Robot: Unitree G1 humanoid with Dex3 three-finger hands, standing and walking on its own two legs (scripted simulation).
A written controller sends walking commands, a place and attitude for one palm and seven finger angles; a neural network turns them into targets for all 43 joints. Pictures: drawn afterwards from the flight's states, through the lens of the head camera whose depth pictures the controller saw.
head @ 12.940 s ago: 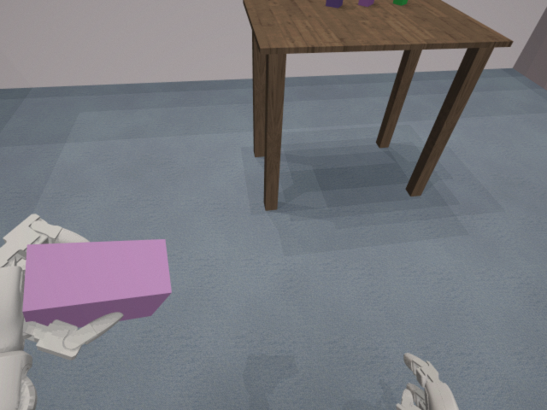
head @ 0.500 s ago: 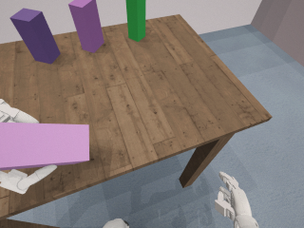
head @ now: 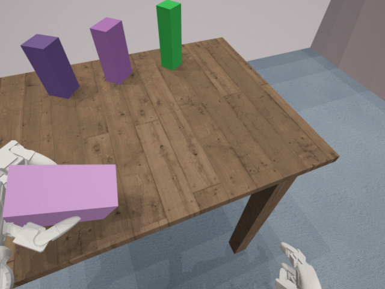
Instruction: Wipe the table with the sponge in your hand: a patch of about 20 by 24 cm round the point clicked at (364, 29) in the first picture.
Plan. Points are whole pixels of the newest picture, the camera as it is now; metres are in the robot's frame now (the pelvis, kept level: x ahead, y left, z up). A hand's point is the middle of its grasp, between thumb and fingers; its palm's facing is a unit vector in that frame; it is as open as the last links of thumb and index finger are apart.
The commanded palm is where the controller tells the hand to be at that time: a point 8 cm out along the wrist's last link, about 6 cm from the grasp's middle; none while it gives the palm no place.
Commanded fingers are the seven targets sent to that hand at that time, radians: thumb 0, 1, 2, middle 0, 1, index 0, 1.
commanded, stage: shuffle to correct the standing spot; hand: left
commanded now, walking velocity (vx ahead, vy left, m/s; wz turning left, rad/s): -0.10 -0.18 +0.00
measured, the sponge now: (80, 195) +0.23 +0.19 +0.14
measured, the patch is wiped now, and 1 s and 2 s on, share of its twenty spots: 0.00 0.00 0.00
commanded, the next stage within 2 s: come to a stop and stand still in 1.38 s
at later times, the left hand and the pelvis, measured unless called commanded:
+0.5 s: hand (53, 195) +0.21 +0.21 +0.18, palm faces +0.28 -0.82 -0.50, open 10.5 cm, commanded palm +0.15 +0.26 +0.18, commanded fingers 0.00 0.10 1.30 -1.20 -1.60 -1.20 -1.60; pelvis -0.01 -0.02 +0.00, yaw +0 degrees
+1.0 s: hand (10, 237) +0.16 +0.24 +0.17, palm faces +0.32 -0.83 -0.46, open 10.5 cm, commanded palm +0.10 +0.29 +0.18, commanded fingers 0.00 0.10 1.30 -1.20 -1.60 -1.20 -1.60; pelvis -0.07 +0.01 +0.00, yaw -1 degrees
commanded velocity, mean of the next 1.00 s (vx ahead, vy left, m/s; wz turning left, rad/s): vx -0.25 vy -0.17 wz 0.00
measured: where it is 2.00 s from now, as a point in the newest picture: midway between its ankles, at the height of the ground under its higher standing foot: outside the picture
